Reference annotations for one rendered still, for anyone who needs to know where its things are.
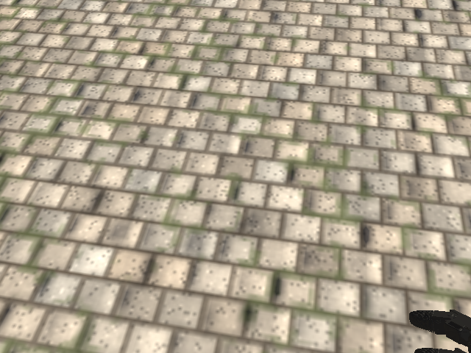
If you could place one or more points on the robot right hand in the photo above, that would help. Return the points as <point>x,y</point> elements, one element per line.
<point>455,325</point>

